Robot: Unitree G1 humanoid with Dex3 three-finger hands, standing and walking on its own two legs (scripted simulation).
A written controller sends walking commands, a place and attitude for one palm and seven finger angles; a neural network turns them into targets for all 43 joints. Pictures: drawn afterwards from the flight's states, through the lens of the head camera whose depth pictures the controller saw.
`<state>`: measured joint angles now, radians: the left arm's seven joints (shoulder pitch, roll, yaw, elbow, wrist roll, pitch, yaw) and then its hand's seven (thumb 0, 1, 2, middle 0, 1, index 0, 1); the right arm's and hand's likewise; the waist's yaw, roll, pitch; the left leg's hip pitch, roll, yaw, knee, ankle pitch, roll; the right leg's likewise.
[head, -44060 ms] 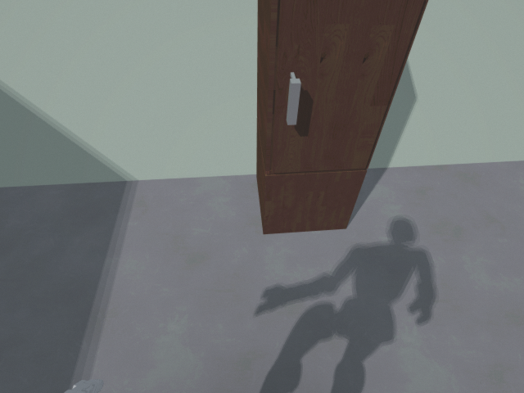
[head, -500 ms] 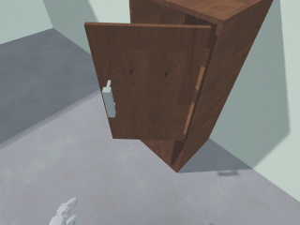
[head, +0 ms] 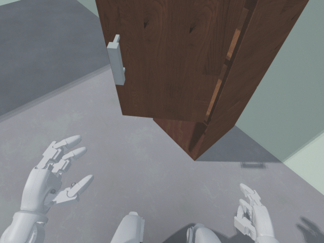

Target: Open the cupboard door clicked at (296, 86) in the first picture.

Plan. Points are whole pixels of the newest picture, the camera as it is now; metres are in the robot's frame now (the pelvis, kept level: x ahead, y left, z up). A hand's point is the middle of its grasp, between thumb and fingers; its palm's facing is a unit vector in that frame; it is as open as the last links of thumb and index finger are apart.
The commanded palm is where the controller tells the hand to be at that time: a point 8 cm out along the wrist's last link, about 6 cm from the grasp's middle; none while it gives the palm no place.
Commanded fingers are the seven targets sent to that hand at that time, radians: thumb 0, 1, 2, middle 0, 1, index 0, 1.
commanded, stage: raise the hand with hooked fingers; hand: left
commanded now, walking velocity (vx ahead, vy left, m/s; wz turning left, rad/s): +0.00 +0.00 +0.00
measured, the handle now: (118, 60) +0.59 +0.20 +0.08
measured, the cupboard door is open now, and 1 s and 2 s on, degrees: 44 44 44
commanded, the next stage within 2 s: move the hooked fingers beside the handle in 1.48 s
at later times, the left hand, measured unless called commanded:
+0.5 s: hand (55, 159) +0.27 +0.26 +0.07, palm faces +0.00 -1.00 -0.05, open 12.7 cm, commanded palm +0.24 +0.32 +0.08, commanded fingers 0.00 -0.43 0.33 -0.29 -1.15 -0.29 -1.15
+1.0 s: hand (40, 132) +0.31 +0.31 +0.09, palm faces +0.00 -1.00 -0.05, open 14.0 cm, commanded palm +0.29 +0.35 +0.10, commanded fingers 0.00 -0.50 0.30 -0.30 -1.20 -0.30 -1.20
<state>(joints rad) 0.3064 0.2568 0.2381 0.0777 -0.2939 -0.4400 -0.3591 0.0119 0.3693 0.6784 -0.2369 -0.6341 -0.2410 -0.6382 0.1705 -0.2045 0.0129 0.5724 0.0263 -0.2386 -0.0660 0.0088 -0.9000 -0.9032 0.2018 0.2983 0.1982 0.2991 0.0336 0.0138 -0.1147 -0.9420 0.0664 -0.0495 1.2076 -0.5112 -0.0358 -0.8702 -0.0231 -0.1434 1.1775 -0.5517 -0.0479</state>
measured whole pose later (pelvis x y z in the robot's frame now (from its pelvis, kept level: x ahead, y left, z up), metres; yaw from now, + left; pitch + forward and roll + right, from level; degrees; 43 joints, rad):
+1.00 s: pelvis +0.02 +0.04 +0.04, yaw -1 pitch +13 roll -3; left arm -0.01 0.41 0.43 0.38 -0.35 -0.29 -0.49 -0.01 -0.50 0.30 -0.30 -1.19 -0.30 -1.20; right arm 0.28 -0.27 0.04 0.56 0.03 -0.20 -0.08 0.01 -0.90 -0.90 0.21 0.30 0.20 0.30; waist -0.01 0.01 -0.09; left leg -0.78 0.04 0.01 1.01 -0.46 0.02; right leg -0.71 -0.04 -0.09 0.95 -0.46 0.01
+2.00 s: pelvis +0.02 +0.02 +0.04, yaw -2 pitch +14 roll -2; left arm -0.31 0.47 0.46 0.70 -0.28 -0.32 -0.48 -0.01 -0.50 0.30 -0.30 -1.20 -0.30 -1.20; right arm 0.29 -0.27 0.04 0.59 0.03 -0.13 -0.08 0.01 -0.90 -0.90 0.20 0.30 0.20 0.30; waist -0.05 0.00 -0.09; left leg -0.81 0.06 0.02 1.00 -0.44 0.00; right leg -0.76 -0.02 -0.08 0.97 -0.46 -0.01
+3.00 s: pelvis +0.01 +0.04 +0.02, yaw -4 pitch +22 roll -4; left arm -0.86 0.66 0.50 1.17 -0.12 -0.38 -0.40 -0.01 -0.50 0.30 -0.30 -1.20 -0.30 -1.20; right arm 0.38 -0.28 0.05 0.62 0.00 0.04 -0.04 0.00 -0.90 -0.90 0.20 0.30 0.20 0.30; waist -0.17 0.00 -0.09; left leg -1.03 0.08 0.02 1.11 -0.47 0.02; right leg -0.97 0.00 -0.07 1.03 -0.45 0.01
